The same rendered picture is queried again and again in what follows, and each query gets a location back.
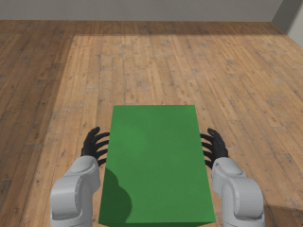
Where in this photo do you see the right robot hand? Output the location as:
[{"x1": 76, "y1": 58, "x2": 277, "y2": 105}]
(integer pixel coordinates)
[{"x1": 200, "y1": 128, "x2": 229, "y2": 170}]

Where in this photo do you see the robot left forearm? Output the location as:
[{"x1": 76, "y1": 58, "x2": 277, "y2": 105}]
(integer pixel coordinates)
[{"x1": 49, "y1": 155, "x2": 101, "y2": 227}]

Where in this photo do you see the robot right forearm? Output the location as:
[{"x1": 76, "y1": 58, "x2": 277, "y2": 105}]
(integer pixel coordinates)
[{"x1": 211, "y1": 157, "x2": 265, "y2": 227}]

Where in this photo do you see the left robot hand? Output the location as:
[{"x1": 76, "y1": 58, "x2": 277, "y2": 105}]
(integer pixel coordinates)
[{"x1": 80, "y1": 127, "x2": 110, "y2": 166}]

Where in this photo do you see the carton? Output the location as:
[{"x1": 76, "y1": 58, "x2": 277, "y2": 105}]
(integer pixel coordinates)
[{"x1": 98, "y1": 105, "x2": 216, "y2": 227}]

